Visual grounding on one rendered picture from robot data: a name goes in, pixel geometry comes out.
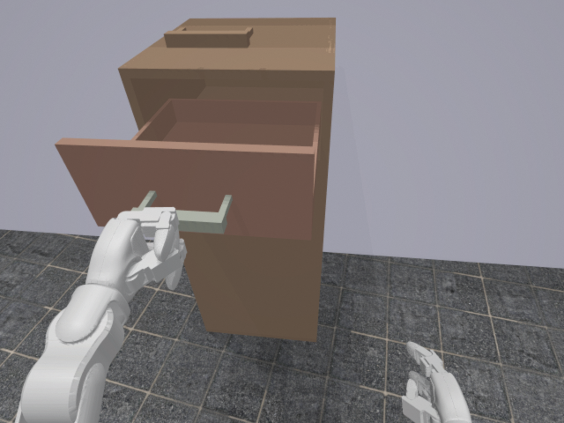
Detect cabinet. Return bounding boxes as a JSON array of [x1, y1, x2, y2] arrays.
[[118, 18, 336, 342]]

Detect handle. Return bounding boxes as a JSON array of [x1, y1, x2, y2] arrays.
[[132, 191, 233, 234], [164, 31, 250, 48]]

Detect left robot forearm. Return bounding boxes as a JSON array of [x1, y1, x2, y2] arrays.
[[15, 284, 130, 423]]

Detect drawer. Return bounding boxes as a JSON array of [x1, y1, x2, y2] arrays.
[[55, 99, 322, 241]]

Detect robot left hand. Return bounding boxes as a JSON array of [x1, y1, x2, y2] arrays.
[[85, 207, 187, 303]]

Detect robot right hand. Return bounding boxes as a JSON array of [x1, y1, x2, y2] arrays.
[[402, 341, 472, 423]]

